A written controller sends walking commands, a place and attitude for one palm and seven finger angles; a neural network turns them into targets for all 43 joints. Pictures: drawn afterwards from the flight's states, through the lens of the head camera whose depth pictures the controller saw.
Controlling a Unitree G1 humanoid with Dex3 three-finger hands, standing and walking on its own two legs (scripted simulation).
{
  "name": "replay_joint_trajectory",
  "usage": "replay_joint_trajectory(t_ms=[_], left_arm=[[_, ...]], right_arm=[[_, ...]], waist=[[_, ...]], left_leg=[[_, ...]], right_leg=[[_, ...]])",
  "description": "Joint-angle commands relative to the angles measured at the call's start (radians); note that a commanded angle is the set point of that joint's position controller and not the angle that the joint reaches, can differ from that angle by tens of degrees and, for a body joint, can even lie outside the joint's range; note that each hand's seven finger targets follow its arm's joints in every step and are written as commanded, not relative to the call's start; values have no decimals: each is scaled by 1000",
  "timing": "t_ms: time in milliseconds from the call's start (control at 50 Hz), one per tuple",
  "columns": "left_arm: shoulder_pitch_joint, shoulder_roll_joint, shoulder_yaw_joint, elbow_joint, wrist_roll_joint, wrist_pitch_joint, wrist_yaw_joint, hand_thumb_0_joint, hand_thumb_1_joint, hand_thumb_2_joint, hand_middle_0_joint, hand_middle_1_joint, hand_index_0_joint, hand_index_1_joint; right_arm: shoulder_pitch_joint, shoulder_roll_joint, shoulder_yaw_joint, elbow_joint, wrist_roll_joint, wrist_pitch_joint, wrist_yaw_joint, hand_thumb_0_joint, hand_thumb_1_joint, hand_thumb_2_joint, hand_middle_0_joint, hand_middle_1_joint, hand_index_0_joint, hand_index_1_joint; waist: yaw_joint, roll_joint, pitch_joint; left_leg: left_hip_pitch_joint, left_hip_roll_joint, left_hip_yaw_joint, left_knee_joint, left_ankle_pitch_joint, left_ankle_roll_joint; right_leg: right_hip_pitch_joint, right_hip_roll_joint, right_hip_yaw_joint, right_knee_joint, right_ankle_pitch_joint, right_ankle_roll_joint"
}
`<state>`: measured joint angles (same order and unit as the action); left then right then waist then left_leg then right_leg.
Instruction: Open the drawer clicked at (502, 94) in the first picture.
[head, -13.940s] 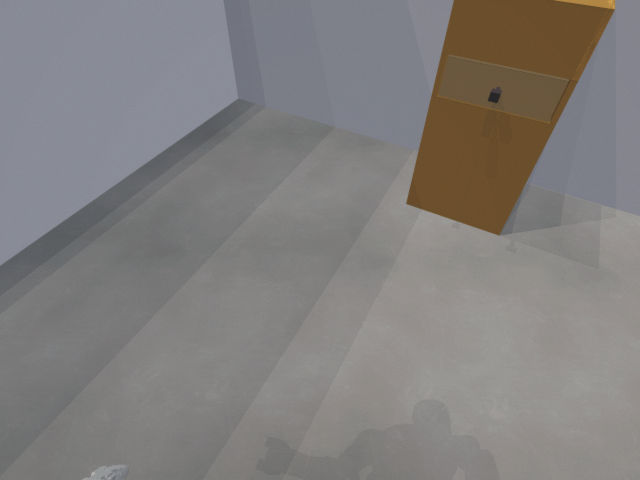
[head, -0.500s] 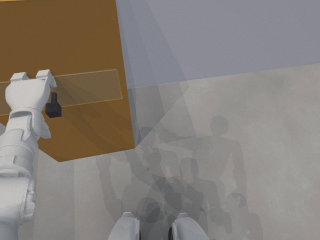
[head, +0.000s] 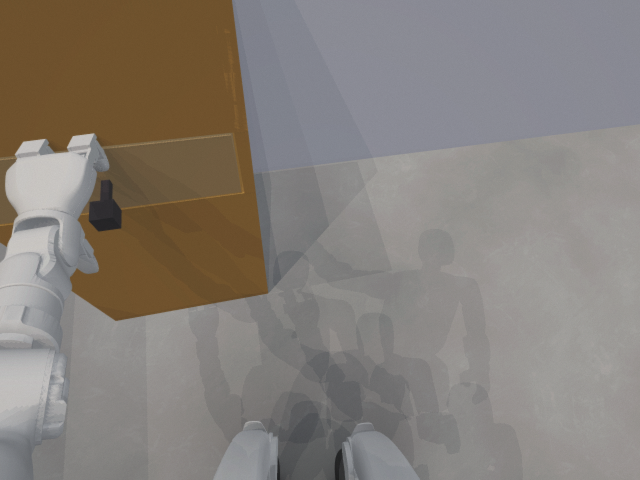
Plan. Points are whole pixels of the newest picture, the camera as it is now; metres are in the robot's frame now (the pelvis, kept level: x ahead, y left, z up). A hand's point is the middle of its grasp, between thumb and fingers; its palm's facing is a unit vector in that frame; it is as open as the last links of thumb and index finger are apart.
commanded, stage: move the hooked fingers above the handle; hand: left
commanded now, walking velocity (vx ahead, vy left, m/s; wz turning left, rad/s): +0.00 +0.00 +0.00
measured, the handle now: (106, 204) +0.50 +0.30 -0.06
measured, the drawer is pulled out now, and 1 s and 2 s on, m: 0.00 0.00 0.00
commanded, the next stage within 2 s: lower the fingers behind the handle in 0.10 s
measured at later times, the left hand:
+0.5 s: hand (77, 211) +0.46 +0.31 -0.02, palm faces -0.05 -0.01 -1.00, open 13.8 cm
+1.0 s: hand (91, 223) +0.46 +0.31 -0.05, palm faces -0.05 -0.01 -1.00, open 13.8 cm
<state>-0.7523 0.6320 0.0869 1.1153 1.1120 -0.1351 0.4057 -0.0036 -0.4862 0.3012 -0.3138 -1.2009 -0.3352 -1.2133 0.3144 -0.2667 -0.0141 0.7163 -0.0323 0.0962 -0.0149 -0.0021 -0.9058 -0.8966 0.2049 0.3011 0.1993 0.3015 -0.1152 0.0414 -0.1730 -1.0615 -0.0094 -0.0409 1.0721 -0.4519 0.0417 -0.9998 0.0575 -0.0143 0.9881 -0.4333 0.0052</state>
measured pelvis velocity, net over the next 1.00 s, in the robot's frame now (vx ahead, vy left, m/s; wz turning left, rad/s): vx -0.01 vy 0.00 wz -0.01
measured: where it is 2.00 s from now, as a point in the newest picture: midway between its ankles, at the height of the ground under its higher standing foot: outside the picture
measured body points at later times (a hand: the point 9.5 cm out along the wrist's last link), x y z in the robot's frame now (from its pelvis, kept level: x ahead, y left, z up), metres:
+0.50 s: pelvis +0.00 +0.00 -0.01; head +0.14 +0.02 +0.42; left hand +0.46 +0.31 +0.04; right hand +0.02 -0.28 -0.13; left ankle +0.02 +0.09 -0.66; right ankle +0.01 -0.13 -0.66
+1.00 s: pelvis -0.01 +0.00 -0.03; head +0.14 +0.02 +0.40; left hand +0.46 +0.30 +0.00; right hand +0.03 -0.28 -0.15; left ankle +0.02 +0.09 -0.66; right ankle +0.01 -0.13 -0.66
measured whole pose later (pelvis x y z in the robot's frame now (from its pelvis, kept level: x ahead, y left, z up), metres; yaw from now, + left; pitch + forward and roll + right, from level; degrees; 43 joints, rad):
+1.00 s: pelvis -0.01 +0.00 -0.03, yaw -1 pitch +29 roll -4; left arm -0.76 0.63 0.10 1.12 1.11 -0.10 0.46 0.00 -0.49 0.30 -0.31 -1.20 -0.32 -1.23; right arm 0.28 -0.26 -0.01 0.73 -0.05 0.09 0.00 0.00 -0.91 -0.90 0.20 0.30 0.20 0.30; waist -0.11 0.05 -0.19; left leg -1.21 -0.01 -0.04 1.22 -0.50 0.04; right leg -1.15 0.06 -0.02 1.14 -0.49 0.00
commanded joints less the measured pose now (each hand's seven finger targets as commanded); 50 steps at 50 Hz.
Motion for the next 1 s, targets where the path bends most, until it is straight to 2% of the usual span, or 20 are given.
replay_joint_trajectory(t_ms=[0,80,140,200,260,340,420,460,480,500,560,600,640,680,740,800,860,880,900,980], left_arm=[[-384,304,67,-178,-13,30,34,0,-500,300,-300,-1200,-300,-1200],[-370,301,71,-191,-16,27,34,0,-500,300,-300,-1200,-300,-1200],[-369,316,83,-181,-20,23,29,0,-500,300,-300,-1200,-300,-1200],[-351,270,51,-188,-13,17,30,0,-500,300,-300,-1200,-300,-1200],[-349,270,51,-160,-14,9,29,0,-500,300,-300,-1200,-300,-1200],[-361,247,47,-174,-7,-7,40,0,-500,300,-300,-1200,-300,-1200],[-348,196,11,-133,-4,14,54,0,-500,300,-300,-1200,-300,-1200],[-340,245,41,-111,-1,28,53,0,-500,300,-300,-1200,-300,-1200],[-362,220,17,-118,0,34,52,0,-500,300,-300,-1200,-300,-1200],[-354,236,30,-122,3,36,49,0,-500,300,-300,-1200,-300,-1200],[-350,289,76,-174,-7,6,41,0,-500,300,-300,-1200,-300,-1200],[-375,278,70,-202,-2,-17,49,0,-500,300,-300,-1200,-300,-1200],[-345,345,132,-214,6,-28,68,0,-500,300,-300,-1200,-300,-1200],[-309,333,136,-213,13,-25,91,0,-500,300,-300,-1200,-300,-1200],[-308,312,124,-164,9,11,113,0,-500,300,-300,-1200,-300,-1200],[-330,311,105,-175,10,35,112,0,-500,300,-300,-1200,-300,-1200],[-358,266,68,-183,2,36,92,0,-500,300,-300,-1200,-300,-1200],[-316,280,80,-153,0,42,85,0,-500,300,-300,-1200,-300,-1200],[-330,263,60,-139,0,47,79,0,-500,300,-300,-1200,-300,-1200],[-332,257,44,-101,4,43,57,0,-500,300,-300,-1200,-300,-1200]], right_arm=[[162,-184,-73,-42,-3,-3,-18,0,-900,-900,200,300,200,300],[158,-182,-74,-42,-4,-1,-18,0,-900,-900,200,300,200,300],[151,-184,-69,-40,-3,-1,-20,0,-900,-900,200,300,200,300],[151,-179,-74,-41,-3,-4,-18,0,-900,-900,200,300,200,300],[153,-182,-72,-37,-4,-6,-19,0,-900,-900,200,300,200,300],[159,-180,-79,-25,-12,-10,-16,0,-900,-900,200,300,200,300],[163,-177,-81,-22,-11,-11,-9,0,-900,-900,200,300,200,300],[165,-184,-76,-17,-10,-7,-9,0,-900,-900,200,300,200,300],[164,-180,-77,-19,-10,-8,-9,0,-900,-900,200,300,200,300],[164,-181,-76,-20,-11,-7,-9,0,-900,-900,200,300,200,300],[159,-183,-73,-25,-15,-10,-12,0,-900,-900,200,300,200,300],[152,-176,-73,-26,-17,-14,-13,0,-900,-900,200,300,200,300],[142,-184,-70,-22,-24,-12,-9,0,-900,-900,200,300,200,300],[137,-182,-72,-25,-26,-11,-1,0,-900,-900,200,300,200,300],[127,-185,-70,-24,-25,-9,7,0,-900,-900,200,300,200,300],[135,-189,-72,-23,-21,-11,7,0,-900,-900,200,300,200,300],[143,-186,-77,-18,-19,-16,1,0,-900,-900,200,300,200,300],[141,-187,-73,-16,-18,-15,0,0,-900,-900,200,300,200,300],[140,-185,-71,-15,-16,-15,-2,0,-900,-900,200,300,200,300],[136,-184,-63,-19,-13,-22,-9,0,-900,-900,200,300,200,300]], waist=[[-7,128,-453],[-2,127,-466],[-5,94,-428],[-4,130,-423],[-13,96,-404],[-16,120,-436],[-26,96,-415],[-18,84,-421],[-29,96,-423],[-17,108,-428],[-2,119,-484],[-10,131,-473],[16,145,-504],[27,159,-509],[13,122,-483],[6,141,-513],[-14,128,-520],[0,126,-512],[-16,109,-491],[-22,93,-441]], left_leg=[[441,6,-7,-126,368,-6],[459,7,-8,-124,387,-6],[421,8,-6,-130,358,-2],[446,9,-5,-131,368,-7],[411,11,-11,-119,351,-5],[437,16,-23,-95,391,-13],[405,15,-20,-84,364,-11],[381,12,-18,-78,359,-9],[380,12,-13,-73,357,-7],[379,11,-14,-73,355,-10],[389,12,-16,-53,380,-7],[368,14,-13,-38,368,-5],[363,14,-16,-21,396,-9],[362,15,-16,-12,408,-14],[314,12,-13,-2,373,-10],[332,13,-13,-1,375,-11],[353,17,-22,6,372,-10],[339,14,-18,6,364,-9],[321,15,-18,8,351,-6],[262,14,-16,16,277,-1]], right_leg=[[141,17,-28,-113,238,-43],[146,19,-26,-113,249,-43],[162,17,-23,-118,243,-43],[139,19,-27,-119,237,-44],[115,17,-27,-106,224,-43],[72,18,-31,-81,232,-47],[54,19,-34,-78,217,-45],[63,18,-33,-66,223,-44],[58,18,-31,-68,227,-43],[61,17,-32,-62,223,-45],[72,18,-25,-41,245,-46],[55,18,-25,-30,239,-45],[51,18,-24,-2,254,-49],[39,18,-29,13,254,-49],[33,18,-30,21,243,-46],[34,17,-31,22,250,-44],[11,17,-34,19,236,-41],[15,18,-34,22,233,-43],[6,17,-34,21,229,-41],[-26,15,-33,25,177,-42]])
